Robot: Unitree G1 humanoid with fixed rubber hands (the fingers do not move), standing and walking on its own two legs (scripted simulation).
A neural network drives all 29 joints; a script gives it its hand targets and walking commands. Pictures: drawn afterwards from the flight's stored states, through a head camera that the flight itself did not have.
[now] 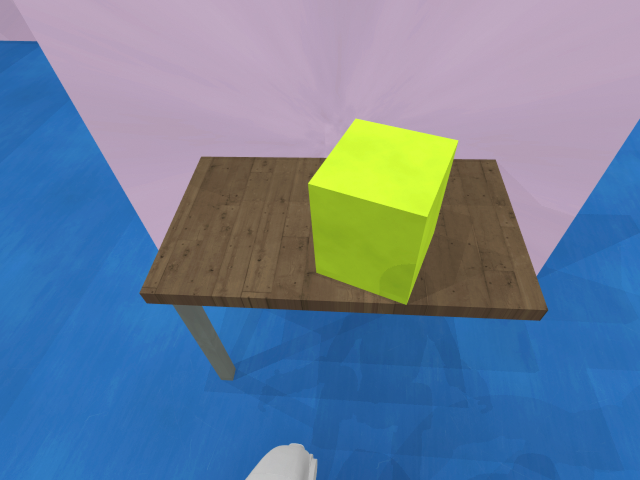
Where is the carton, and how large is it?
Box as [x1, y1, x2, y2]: [308, 119, 458, 304]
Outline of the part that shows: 355,119 308,183 316,272 406,304 434,230 458,140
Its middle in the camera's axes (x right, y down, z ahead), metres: +0.12 -0.06 +0.76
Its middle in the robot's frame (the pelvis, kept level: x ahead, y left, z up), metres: +0.62 -0.04 -0.07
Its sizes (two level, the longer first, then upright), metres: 0.210 0.200 0.250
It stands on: a table, 0.56 m high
